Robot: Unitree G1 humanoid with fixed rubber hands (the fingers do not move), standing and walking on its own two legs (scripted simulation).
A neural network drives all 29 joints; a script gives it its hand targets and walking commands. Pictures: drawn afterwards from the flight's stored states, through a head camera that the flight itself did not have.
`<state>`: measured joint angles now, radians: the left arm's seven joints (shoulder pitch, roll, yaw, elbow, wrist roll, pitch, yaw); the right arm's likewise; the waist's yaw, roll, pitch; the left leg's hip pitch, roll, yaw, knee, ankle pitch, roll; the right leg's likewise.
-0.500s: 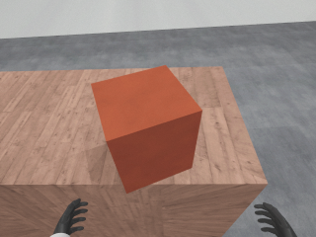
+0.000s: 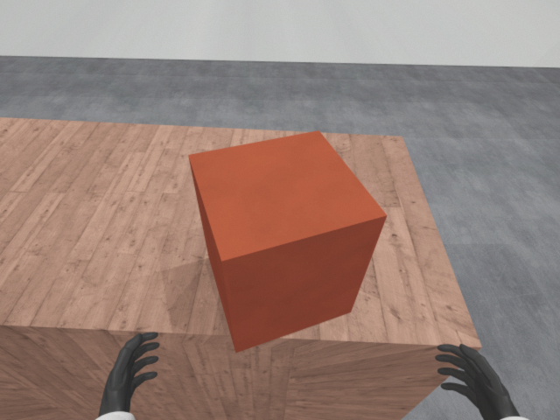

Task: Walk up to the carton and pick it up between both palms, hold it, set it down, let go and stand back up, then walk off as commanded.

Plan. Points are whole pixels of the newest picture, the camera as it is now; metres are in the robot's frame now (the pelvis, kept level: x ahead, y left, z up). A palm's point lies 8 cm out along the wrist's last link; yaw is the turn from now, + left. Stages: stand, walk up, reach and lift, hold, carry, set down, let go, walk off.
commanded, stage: reach and lift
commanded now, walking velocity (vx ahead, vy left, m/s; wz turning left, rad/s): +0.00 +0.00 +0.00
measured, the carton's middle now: (277, 241) +0.39 +0.01 +0.04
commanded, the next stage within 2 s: none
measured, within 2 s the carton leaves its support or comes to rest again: neither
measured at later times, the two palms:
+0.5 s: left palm (140, 383) +0.18 +0.18 +0.03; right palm (509, 380) +0.18 -0.29 +0.01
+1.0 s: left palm (154, 341) +0.22 +0.16 +0.08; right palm (505, 344) +0.22 -0.28 +0.04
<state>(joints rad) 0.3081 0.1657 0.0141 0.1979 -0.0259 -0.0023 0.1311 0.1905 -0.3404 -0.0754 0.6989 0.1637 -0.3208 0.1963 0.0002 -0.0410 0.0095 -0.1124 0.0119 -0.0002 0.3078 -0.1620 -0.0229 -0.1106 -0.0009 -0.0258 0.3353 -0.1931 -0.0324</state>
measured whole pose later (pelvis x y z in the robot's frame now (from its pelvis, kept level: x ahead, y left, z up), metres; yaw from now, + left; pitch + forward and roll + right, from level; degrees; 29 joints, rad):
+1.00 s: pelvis +0.00 -0.01 +0.00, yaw +0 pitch -1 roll +1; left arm 0.32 0.00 -0.06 -0.35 -0.05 0.29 0.26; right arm 0.20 -0.44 -0.07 0.24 0.38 -0.08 0.18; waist 0.00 -0.02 0.00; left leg -0.11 0.02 0.00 0.29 -0.16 -0.03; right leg -0.12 0.01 -0.03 0.33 -0.19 -0.03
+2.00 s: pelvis -0.01 -0.02 +0.00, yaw +0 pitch -2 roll +1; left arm -0.36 0.08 0.12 -0.23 -0.08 0.86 0.25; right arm -0.48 -0.55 0.07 0.29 0.49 0.37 0.08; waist 0.00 0.01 0.00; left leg -0.11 0.03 0.00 0.27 -0.13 -0.04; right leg -0.12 0.02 -0.02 0.33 -0.17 -0.03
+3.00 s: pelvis -0.01 -0.02 +0.00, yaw +0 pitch -2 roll +1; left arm -0.69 0.11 0.15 0.19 -0.03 0.75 0.23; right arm -0.88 -0.56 0.15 0.75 0.53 0.36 0.11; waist 0.06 0.01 0.00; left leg -0.11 0.04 0.00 0.27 -0.13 -0.04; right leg -0.12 0.02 -0.02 0.33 -0.18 -0.03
